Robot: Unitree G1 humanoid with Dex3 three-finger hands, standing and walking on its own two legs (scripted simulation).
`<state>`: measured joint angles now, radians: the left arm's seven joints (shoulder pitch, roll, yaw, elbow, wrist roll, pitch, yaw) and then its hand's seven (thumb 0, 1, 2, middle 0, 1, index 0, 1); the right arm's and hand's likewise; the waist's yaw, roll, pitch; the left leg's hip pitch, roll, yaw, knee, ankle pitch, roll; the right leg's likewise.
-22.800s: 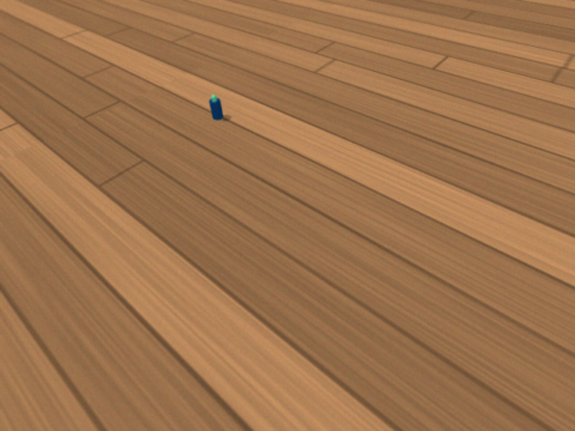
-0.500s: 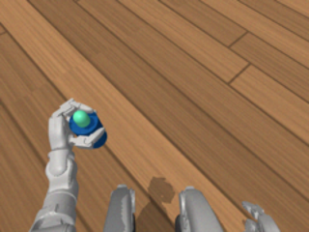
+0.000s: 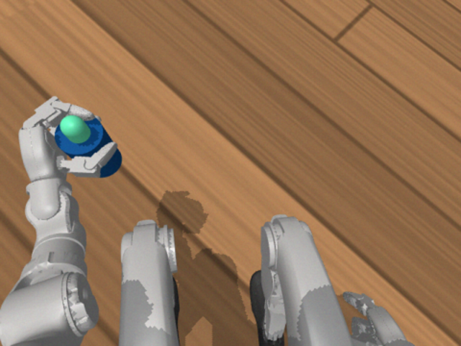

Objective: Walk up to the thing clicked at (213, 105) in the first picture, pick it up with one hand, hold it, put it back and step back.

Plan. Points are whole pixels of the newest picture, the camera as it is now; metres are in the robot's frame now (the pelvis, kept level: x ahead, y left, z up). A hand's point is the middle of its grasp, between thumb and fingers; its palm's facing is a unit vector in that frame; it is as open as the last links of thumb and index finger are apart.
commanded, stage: crouch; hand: left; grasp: from the side
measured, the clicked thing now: (88, 144) +0.45 +0.25 -0.06
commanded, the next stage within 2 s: lower in 0.84 s
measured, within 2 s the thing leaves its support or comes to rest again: neither
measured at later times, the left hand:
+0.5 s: hand (98, 150) +0.48 +0.26 -0.15, palm faces +0.23 -0.97 -0.01, open 8.1 cm
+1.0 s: hand (105, 154) +0.49 +0.26 -0.19, palm faces +0.23 -0.97 -0.01, open 8.1 cm
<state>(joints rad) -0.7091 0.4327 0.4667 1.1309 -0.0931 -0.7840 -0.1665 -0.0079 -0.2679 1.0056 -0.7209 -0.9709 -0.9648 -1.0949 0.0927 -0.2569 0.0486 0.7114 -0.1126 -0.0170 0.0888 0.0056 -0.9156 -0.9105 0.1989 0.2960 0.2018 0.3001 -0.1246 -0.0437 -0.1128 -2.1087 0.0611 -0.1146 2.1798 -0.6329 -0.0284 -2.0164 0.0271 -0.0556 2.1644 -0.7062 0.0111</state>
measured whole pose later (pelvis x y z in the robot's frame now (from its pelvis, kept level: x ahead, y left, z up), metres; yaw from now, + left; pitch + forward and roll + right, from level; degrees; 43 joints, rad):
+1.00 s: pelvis +0.00 +0.01 -0.10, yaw -7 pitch +23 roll -11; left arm -0.72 0.68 0.57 1.20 -0.10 -0.81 -0.15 -0.01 -0.27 1.01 -0.73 -0.96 -0.97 -1.09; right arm -0.01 -0.32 0.26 0.65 -0.22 0.06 0.12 0.00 -0.92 -0.91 0.20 0.30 0.20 0.30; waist -0.21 -0.13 0.12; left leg -2.30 0.05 -0.28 2.55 -0.68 -0.04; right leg -2.15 0.08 -0.16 2.44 -0.71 0.05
